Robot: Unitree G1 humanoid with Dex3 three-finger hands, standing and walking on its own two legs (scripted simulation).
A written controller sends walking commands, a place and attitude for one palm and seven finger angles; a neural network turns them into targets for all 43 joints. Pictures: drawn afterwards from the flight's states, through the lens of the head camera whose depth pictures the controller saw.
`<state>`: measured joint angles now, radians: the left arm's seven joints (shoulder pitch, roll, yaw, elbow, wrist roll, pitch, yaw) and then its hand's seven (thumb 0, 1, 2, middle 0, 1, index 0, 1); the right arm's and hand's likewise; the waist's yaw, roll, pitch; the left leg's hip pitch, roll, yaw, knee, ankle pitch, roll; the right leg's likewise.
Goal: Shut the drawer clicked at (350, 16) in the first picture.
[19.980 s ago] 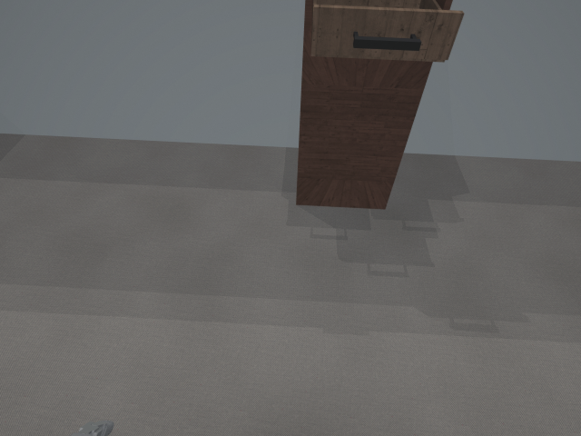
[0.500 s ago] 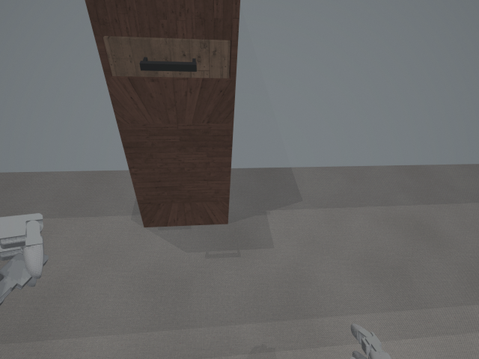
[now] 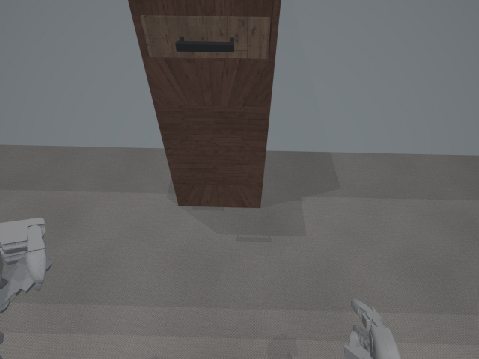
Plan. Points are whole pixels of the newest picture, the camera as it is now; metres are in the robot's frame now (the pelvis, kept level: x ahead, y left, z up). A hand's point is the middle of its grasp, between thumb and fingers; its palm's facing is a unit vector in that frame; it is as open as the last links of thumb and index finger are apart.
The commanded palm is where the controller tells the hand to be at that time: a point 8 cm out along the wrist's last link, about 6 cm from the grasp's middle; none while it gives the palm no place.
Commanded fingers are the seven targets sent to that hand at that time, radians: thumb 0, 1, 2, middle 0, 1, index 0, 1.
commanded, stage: stop stepping back and stand still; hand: left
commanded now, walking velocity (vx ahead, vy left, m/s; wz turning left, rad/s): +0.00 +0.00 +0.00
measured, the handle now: (205, 43) +0.94 +0.16 +0.11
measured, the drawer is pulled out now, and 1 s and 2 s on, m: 0.00 0.00 0.00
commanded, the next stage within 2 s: let the arm hang, fingers relaxed in 0.28 s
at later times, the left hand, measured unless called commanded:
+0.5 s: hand (75, 305) +0.20 +0.27 +0.01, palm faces +0.12 -0.87 -0.48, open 3.2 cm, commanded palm none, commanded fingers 0.00 0.90 0.90 -1.12 -1.30 -1.12 -1.30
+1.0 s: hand out of the picture -0.02 +0.25 -0.15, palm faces -0.02 -0.95 -0.30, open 5.7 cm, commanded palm none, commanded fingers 0.00 0.90 0.90 -0.20 -0.30 -0.20 -0.30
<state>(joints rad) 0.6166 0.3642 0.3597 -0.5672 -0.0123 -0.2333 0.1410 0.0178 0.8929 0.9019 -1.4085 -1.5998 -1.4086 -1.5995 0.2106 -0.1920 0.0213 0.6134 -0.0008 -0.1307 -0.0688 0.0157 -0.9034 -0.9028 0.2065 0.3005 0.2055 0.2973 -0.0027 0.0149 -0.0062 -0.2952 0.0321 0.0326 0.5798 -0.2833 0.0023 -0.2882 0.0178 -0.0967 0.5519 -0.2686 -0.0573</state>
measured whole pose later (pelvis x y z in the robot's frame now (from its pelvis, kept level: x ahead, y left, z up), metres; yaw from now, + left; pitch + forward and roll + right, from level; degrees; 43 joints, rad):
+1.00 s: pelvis -0.01 +0.02 +0.01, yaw +0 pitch -2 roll +0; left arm 0.26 0.27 0.01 1.15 0.02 0.01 0.01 0.01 0.91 0.90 -0.49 -0.63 -0.49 -0.63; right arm 0.29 -0.21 0.00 1.13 -0.01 0.02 -0.01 0.01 -0.91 -0.90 0.20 0.30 0.20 0.30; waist 0.00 0.02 0.07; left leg -0.19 -0.01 0.05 0.40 -0.18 0.03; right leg -0.20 -0.01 -0.07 0.39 -0.17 -0.02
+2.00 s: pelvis +0.02 +0.01 +0.02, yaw -1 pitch -1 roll +0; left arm 0.11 0.31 0.02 1.14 0.02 -0.02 0.00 0.01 0.91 0.90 -0.20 -0.30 -0.20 -0.30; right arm 0.12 -0.32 -0.01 1.12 -0.01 0.00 -0.01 0.01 -0.91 -0.90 0.20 0.30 0.20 0.30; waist -0.01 0.03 0.05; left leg -0.10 0.01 0.05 0.29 -0.18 0.00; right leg -0.12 0.01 -0.07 0.31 -0.17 -0.04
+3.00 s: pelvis +0.04 +0.00 +0.02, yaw -2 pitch -1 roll +0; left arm 0.10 0.32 0.01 1.13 0.02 -0.03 0.00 0.01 0.91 0.90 -0.20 -0.30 -0.20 -0.30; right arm 0.12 -0.33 0.00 1.12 -0.01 0.00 -0.01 0.01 -0.91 -0.90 0.21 0.30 0.20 0.30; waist -0.01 0.02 0.05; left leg -0.06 0.03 0.06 0.27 -0.19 -0.02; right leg -0.08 0.03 -0.06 0.28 -0.18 -0.05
